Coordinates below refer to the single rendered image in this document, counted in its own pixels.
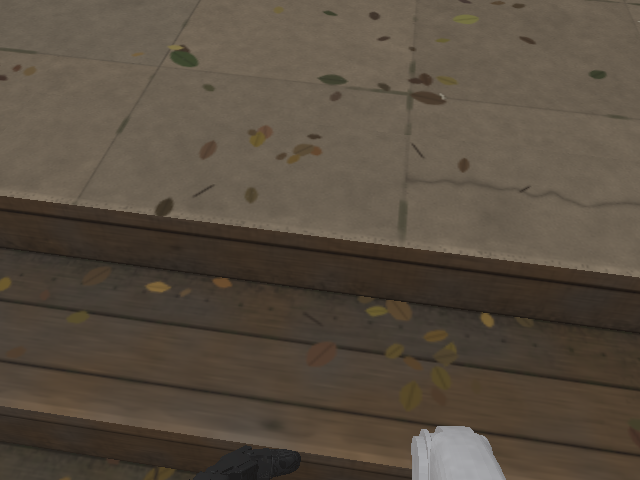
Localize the stairs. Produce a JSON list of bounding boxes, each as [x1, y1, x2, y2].
[[0, 196, 640, 480]]

